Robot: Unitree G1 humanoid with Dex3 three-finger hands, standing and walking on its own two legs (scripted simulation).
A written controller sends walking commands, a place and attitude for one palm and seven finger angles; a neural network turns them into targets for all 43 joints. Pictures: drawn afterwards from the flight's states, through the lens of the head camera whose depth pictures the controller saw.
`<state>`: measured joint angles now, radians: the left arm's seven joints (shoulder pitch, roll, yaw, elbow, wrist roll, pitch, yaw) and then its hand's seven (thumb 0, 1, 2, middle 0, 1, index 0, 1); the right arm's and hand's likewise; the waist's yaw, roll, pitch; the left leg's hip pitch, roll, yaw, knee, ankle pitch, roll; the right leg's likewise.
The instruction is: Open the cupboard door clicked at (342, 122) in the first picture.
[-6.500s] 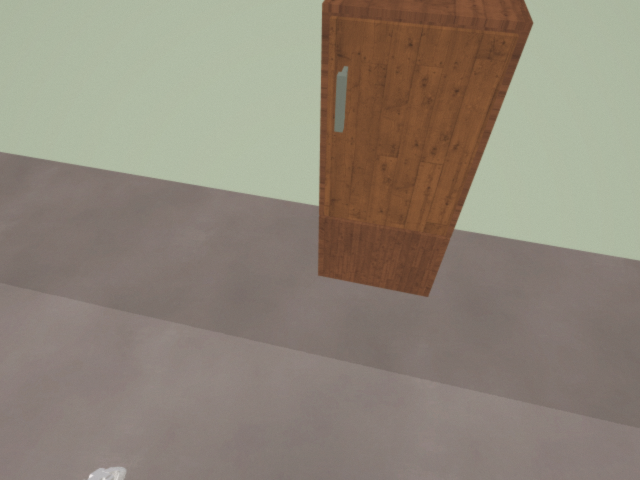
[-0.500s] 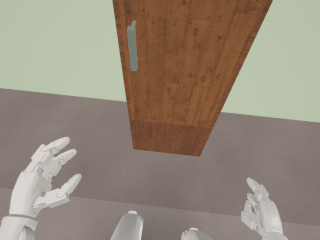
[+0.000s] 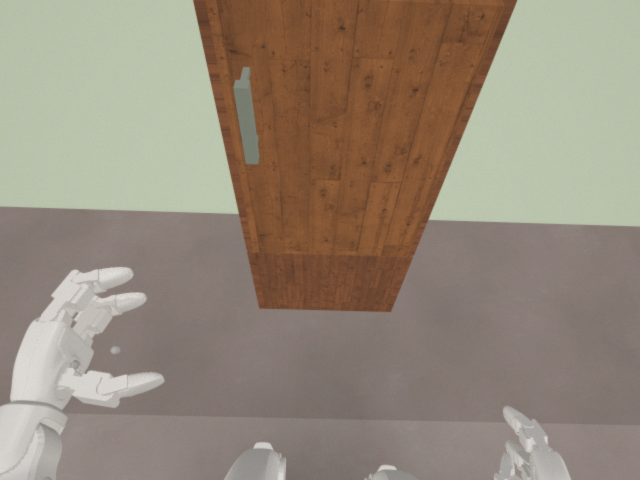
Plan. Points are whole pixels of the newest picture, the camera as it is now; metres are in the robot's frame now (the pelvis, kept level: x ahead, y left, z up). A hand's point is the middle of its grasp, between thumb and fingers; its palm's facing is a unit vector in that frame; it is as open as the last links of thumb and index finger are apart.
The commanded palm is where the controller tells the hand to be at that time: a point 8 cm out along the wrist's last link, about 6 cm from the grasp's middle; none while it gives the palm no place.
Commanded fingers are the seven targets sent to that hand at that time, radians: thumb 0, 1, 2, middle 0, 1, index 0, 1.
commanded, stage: raise the hand with hooked fingers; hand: left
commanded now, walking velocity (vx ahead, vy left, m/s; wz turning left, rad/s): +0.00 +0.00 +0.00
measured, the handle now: (249, 117) +0.62 +0.15 +0.08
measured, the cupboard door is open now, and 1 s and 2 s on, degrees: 0 0 0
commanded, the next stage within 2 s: move the hooked fingers beside the handle in 1.04 s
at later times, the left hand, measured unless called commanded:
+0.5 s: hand (76, 301) +0.29 +0.28 +0.09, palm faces +0.05 -1.00 -0.04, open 13.9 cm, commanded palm +0.26 +0.33 +0.10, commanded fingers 0.00 -0.50 0.30 -0.30 -1.20 -0.30 -1.20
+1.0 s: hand (91, 288) +0.30 +0.27 +0.10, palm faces +0.05 -1.00 -0.04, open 14.0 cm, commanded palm +0.27 +0.32 +0.10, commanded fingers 0.00 -0.50 0.30 -0.30 -1.20 -0.30 -1.20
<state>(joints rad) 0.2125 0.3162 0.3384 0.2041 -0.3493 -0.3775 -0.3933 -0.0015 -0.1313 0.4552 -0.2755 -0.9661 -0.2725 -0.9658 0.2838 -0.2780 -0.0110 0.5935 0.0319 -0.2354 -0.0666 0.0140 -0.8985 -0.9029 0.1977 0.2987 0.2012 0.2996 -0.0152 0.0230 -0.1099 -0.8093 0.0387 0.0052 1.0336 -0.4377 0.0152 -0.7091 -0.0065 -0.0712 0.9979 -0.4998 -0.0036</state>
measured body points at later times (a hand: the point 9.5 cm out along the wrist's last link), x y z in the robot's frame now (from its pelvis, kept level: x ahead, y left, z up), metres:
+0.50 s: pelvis +0.01 +0.01 +0.02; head +0.05 +0.02 +0.47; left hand +0.28 +0.34 +0.09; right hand +0.17 -0.23 -0.06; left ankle +0.04 +0.11 -0.67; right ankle +0.00 -0.12 -0.67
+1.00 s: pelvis +0.01 +0.00 +0.02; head +0.05 +0.00 +0.47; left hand +0.29 +0.32 +0.10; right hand +0.16 -0.26 -0.06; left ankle +0.04 +0.11 -0.67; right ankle +0.00 -0.12 -0.67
